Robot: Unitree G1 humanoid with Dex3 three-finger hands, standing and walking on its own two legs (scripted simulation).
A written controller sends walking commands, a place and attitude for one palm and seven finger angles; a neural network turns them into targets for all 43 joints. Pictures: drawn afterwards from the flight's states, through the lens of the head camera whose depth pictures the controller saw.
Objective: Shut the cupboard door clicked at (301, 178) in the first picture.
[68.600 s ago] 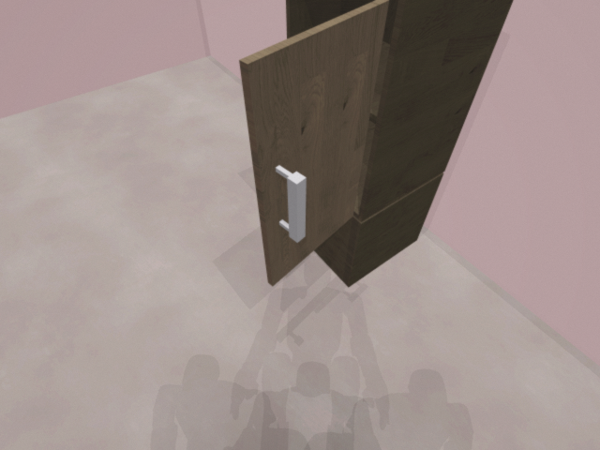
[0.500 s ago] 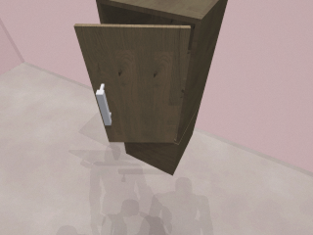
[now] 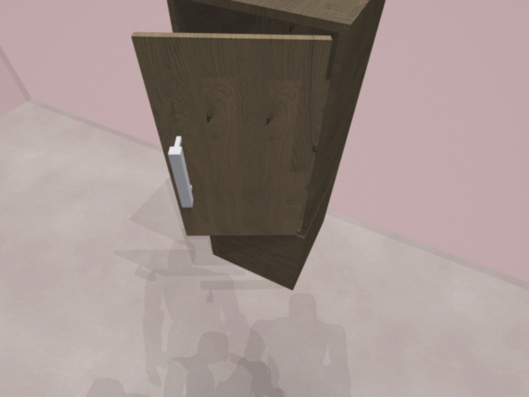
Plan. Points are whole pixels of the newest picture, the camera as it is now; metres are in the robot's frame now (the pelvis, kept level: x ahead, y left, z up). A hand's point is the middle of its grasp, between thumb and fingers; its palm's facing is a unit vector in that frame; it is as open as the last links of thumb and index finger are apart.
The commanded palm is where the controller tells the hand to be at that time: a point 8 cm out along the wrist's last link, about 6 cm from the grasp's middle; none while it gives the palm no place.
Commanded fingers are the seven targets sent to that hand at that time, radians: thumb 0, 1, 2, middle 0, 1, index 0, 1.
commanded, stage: shuffle to correct the standing spot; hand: left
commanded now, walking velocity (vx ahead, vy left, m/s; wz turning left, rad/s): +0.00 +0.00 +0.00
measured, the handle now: (183, 172) +0.58 +0.22 -0.05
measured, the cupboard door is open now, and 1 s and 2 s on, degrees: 27 27 27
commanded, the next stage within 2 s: come to a stop and stand still in 0.62 s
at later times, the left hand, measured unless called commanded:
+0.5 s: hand out of the picture -0.02 +0.16 -0.19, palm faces +0.17 -0.97 -0.16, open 7.4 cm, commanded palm none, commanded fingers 0.00 0.90 0.90 -0.20 -0.30 -0.20 -0.30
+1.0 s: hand (173, 331) +0.27 +0.20 -0.19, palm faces +0.07 -0.96 -0.26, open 7.3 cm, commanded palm none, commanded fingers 0.00 0.90 0.90 -0.20 -0.30 -0.20 -0.30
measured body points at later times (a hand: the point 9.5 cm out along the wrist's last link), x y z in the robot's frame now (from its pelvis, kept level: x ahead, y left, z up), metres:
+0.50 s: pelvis +0.07 +0.01 -0.02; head +0.09 +0.03 +0.43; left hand -0.03 +0.21 -0.17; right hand +0.07 -0.21 -0.17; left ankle +0.03 +0.10 -0.73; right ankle -0.02 -0.11 -0.74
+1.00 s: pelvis +0.20 -0.01 -0.02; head +0.26 -0.01 +0.42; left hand +0.26 +0.25 -0.17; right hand +0.16 -0.21 -0.19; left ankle +0.07 +0.11 -0.73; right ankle +0.29 -0.12 -0.74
